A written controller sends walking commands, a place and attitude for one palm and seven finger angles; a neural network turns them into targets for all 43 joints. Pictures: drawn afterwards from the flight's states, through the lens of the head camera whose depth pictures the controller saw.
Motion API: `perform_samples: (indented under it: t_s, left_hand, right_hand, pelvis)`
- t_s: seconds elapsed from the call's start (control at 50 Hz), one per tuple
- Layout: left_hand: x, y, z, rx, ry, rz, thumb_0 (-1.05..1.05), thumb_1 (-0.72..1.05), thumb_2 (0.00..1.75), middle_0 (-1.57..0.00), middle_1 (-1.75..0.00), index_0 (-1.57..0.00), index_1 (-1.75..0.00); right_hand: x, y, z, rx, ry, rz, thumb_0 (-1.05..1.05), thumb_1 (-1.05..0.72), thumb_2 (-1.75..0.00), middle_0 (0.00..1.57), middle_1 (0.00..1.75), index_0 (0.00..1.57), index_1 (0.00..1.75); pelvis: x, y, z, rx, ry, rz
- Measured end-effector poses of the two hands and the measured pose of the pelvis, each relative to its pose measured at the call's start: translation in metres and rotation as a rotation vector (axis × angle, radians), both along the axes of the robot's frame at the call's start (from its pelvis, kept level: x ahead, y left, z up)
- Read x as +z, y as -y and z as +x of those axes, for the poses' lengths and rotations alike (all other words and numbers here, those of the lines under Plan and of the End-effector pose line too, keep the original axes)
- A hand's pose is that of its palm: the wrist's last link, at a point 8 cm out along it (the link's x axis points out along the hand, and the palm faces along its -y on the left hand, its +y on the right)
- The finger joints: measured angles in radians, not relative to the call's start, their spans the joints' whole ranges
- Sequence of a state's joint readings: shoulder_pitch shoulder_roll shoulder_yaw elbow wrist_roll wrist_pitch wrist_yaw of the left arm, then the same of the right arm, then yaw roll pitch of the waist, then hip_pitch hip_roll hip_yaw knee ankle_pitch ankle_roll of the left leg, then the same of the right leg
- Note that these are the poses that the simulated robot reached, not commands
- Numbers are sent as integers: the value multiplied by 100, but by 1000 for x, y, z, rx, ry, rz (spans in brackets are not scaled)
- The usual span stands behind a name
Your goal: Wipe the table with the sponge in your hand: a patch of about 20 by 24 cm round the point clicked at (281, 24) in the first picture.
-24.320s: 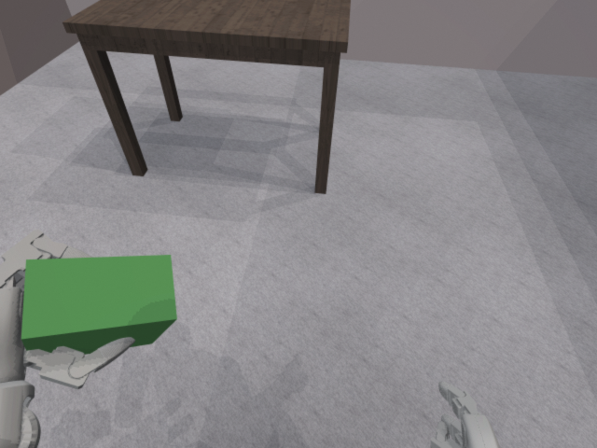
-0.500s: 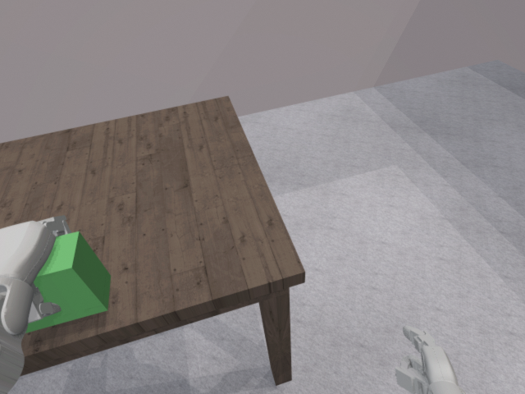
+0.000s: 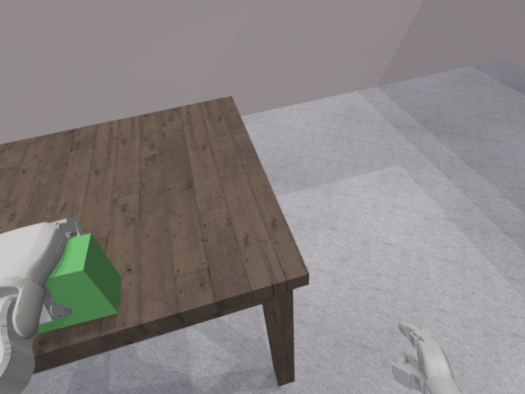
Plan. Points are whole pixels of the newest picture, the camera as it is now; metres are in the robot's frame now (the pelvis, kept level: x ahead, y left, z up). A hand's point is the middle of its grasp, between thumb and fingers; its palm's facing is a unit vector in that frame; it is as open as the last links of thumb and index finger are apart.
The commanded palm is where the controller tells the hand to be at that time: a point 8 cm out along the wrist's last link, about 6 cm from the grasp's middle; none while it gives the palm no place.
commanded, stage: lower the sponge onto the table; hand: left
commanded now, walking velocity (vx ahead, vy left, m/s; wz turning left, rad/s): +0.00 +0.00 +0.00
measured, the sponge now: (66, 292) +0.20 +0.34 +0.06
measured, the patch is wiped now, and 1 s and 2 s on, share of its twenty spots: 0.00 0.00 0.15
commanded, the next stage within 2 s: wipe forward along the first lane in 1.52 s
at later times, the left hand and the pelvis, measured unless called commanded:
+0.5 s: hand (55, 284) +0.20 +0.33 +0.10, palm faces -0.03 -0.03 -1.00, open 10.2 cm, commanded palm +0.18 +0.33 +0.16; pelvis +0.00 -0.01 +0.00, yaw +0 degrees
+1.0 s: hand (62, 288) +0.20 +0.34 +0.08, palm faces -0.03 -0.03 -1.00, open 10.2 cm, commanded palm +0.18 +0.34 +0.14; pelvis -0.01 -0.01 +0.00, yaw +0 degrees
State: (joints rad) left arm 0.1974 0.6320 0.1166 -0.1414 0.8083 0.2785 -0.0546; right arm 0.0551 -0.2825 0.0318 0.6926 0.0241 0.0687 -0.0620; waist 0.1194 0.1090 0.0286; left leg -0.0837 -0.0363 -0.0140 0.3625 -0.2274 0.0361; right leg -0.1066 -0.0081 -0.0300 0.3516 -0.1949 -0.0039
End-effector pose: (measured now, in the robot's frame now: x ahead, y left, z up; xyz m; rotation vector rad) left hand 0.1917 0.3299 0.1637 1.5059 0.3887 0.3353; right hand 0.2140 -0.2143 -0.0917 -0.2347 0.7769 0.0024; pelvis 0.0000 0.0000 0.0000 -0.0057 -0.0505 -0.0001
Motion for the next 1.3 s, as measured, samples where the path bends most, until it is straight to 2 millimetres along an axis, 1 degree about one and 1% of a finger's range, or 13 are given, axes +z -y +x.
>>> perform_samples:
  t_s: [0.12, 0.26, 0.34, 0.5, 0.64, 0.82, 1.0, 1.3]
  left_hand:
    - [3, 8, -5, -42, 27, 14, -1, -51, 104, -69, -133, -74, -133]
    - [6, -1, -12, 19, 40, 23, -1, -51, 104, -69, -133, -74, -133]
    - [2, -2, -13, 35, 15, 14, -1, -51, 104, -69, -133, -74, -133]
    - [-8, 8, -11, -28, -4, 8, -1, -51, 104, -69, -133, -74, -133]
    - [-10, 5, -11, -5, 20, 19, -1, -51, 104, -69, -133, -74, -133]
    - [-22, 5, -8, 3, -13, 9, -1, -51, 104, -69, -133, -74, -133]
    - [-30, 3, -5, 2, -10, 12, -1, -51, 104, -69, -133, -74, -133]
    - [-42, 8, -1, 4, -15, 6, -1, -51, 104, -69, -133, -74, -133]
  right_hand:
    - [0, 3, 2, 2, 0, -9, 1, -91, -90, 20, 30, 20, 30]
    - [0, 6, 2, -2, -3, -5, 1, -91, -90, 20, 30, 20, 30]
    - [1, 9, 2, -7, 5, -10, 1, -91, -90, 20, 30, 20, 30]
    - [0, 17, -6, -24, 6, -25, 1, -91, -90, 20, 30, 20, 30]
    - [-4, 22, -16, -41, -18, -26, 1, -91, -90, 20, 30, 20, 30]
    - [-6, 25, -22, -53, -24, -32, 1, -91, -90, 20, 30, 20, 30]
    - [-6, 25, -21, -55, -25, -41, 1, -91, -90, 20, 30, 20, 30]
    - [-4, 17, -9, -47, -18, -33, 1, -91, -90, 20, 30, 20, 30]
  pelvis:
    - [0, 3, 1, -1, 4, 0]
    - [0, 6, 1, 1, 9, 0]
    - [0, 8, -1, 2, 10, 0]
    - [-1, 10, -4, -2, 12, 1]
    - [-1, 12, -6, -5, 11, 2]
    - [-2, 12, -7, -6, 9, 3]
    - [-2, 12, -6, -6, 3, 2]
    - [-2, 8, 0, -10, -9, 1]
